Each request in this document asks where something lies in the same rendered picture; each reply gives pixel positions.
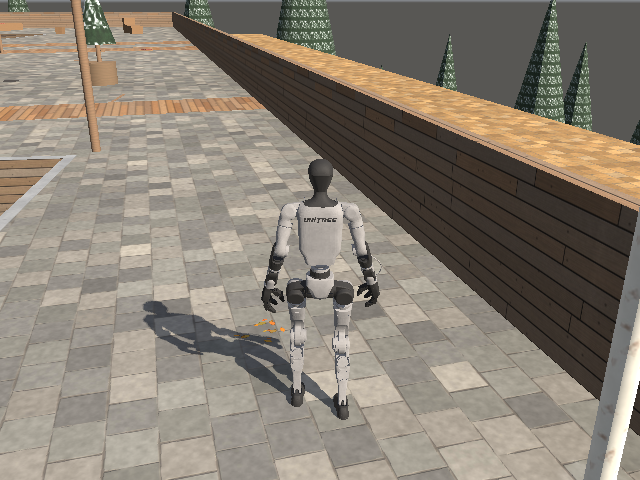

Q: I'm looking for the robot left shin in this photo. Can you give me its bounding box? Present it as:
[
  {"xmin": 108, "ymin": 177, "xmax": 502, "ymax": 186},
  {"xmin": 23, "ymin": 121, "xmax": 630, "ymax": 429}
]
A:
[{"xmin": 290, "ymin": 328, "xmax": 304, "ymax": 393}]

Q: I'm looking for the robot right upper arm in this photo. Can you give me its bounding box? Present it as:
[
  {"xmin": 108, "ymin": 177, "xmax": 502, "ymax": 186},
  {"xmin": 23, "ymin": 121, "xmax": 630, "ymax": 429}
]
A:
[{"xmin": 341, "ymin": 202, "xmax": 368, "ymax": 257}]

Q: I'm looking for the robot right forearm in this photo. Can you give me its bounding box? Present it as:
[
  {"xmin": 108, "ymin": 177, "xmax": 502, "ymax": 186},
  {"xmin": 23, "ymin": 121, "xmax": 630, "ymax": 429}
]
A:
[{"xmin": 357, "ymin": 241, "xmax": 377, "ymax": 285}]

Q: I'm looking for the robot left forearm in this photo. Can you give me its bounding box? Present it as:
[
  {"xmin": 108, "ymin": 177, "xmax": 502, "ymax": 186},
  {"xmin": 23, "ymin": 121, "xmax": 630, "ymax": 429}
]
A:
[{"xmin": 264, "ymin": 242, "xmax": 284, "ymax": 289}]

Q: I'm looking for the robot left upper arm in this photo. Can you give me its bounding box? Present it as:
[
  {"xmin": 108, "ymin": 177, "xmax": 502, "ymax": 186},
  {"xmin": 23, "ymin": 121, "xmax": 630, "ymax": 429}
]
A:
[{"xmin": 273, "ymin": 202, "xmax": 300, "ymax": 258}]

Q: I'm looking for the robot head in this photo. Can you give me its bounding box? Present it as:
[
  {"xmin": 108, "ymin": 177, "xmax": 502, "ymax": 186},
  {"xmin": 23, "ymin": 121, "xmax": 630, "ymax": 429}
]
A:
[{"xmin": 303, "ymin": 159, "xmax": 338, "ymax": 208}]

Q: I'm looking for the right robot hand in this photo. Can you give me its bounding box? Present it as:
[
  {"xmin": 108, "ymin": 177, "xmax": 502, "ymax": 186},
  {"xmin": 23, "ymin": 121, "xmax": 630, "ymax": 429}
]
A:
[{"xmin": 357, "ymin": 282, "xmax": 380, "ymax": 307}]

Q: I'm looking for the left robot hand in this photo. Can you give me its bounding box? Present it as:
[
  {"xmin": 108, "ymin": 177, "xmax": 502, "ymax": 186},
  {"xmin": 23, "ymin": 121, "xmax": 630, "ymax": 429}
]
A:
[{"xmin": 261, "ymin": 286, "xmax": 285, "ymax": 313}]

